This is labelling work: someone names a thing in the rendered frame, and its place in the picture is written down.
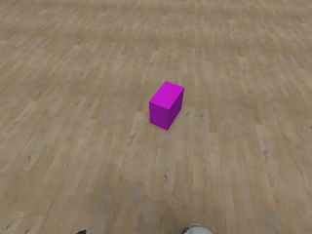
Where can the right robot shin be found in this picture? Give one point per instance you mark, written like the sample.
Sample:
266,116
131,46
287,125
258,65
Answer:
194,225

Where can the carton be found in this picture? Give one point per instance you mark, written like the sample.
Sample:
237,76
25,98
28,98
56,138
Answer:
165,105

